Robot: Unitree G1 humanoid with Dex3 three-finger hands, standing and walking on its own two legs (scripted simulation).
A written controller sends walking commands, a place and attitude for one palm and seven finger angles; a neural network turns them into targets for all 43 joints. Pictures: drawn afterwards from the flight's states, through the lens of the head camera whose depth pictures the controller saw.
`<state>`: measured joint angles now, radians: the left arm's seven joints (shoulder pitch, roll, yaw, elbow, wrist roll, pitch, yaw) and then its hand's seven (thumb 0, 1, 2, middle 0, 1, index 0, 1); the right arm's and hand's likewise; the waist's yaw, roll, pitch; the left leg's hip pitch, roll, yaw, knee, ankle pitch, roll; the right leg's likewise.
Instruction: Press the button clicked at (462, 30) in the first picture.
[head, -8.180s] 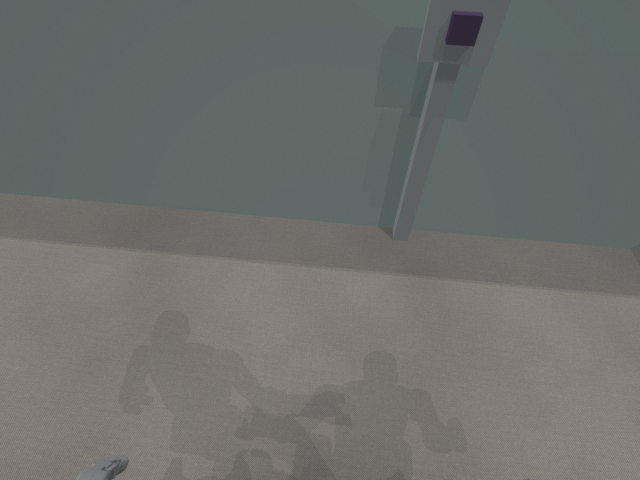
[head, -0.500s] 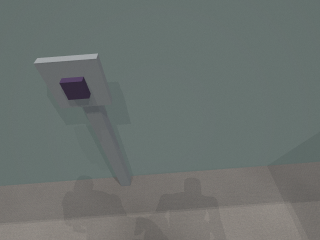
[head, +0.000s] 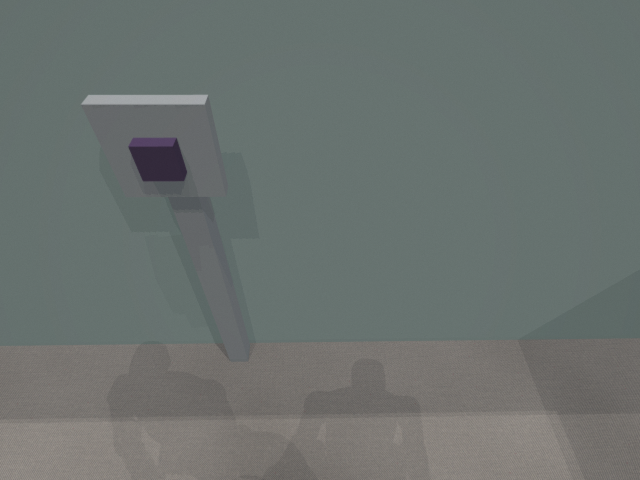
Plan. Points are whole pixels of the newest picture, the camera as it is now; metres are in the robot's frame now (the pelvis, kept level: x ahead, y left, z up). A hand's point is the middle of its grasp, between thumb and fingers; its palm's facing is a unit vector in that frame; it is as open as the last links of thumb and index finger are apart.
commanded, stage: come to a stop and stand still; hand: left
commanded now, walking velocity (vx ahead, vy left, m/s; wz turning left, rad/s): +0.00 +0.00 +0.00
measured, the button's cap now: (159, 158) +0.57 +0.31 +0.09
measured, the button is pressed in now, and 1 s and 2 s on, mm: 0 0 0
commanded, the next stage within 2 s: look again from close up in 0.04 s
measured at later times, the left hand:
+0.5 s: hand out of the picture +0.03 +0.22 -0.17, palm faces +0.03 -0.97 -0.23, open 7.4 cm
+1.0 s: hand out of the picture +0.03 +0.21 -0.19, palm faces +0.08 -0.98 -0.18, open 7.3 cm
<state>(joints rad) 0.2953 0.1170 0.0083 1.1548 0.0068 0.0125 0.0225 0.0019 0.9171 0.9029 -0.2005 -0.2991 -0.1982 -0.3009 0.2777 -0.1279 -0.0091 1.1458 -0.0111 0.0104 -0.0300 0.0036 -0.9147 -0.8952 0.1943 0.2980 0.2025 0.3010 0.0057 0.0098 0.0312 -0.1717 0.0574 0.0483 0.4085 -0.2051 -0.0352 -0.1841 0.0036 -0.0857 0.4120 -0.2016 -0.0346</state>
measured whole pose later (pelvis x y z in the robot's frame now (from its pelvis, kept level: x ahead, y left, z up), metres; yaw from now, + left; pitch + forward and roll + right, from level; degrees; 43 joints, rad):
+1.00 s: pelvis +0.05 +0.04 -0.02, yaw +2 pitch +0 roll -1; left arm 0.31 0.15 0.02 1.07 0.03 -0.01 0.01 0.00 0.91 0.90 -0.20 -0.30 -0.20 -0.30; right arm 0.30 -0.18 0.00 1.07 -0.02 0.00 0.00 0.00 -0.91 -0.90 0.19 0.30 0.20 0.30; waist 0.00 0.01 0.03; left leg -0.25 0.00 0.04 0.63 -0.39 0.02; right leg -0.22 -0.07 -0.10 0.58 -0.37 0.03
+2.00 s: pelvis +0.09 +0.08 -0.01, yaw +4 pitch -2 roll +1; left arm 0.35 0.19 0.00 1.03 0.02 0.03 0.01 0.00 0.91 0.90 -0.20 -0.30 -0.20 -0.30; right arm 0.28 -0.21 -0.01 0.92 -0.02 0.02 0.00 0.00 -0.93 -0.89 0.20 0.30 0.20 0.30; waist 0.02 0.06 0.01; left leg -0.18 -0.05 0.09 0.51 -0.31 0.05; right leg -0.34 -0.05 0.04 0.54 -0.18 0.02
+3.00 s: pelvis +0.16 +0.04 +0.00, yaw +6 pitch -1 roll +0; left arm 0.22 0.16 0.00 1.11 0.01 -0.01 0.02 0.00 0.92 0.90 -0.20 -0.30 -0.20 -0.30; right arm 0.27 -0.17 0.01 1.12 -0.01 -0.02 -0.03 0.00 -0.91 -0.90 0.19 0.30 0.20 0.30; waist 0.00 0.02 0.05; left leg -0.06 0.04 0.04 0.39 -0.32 -0.03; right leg -0.23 0.03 -0.02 0.46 -0.22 -0.04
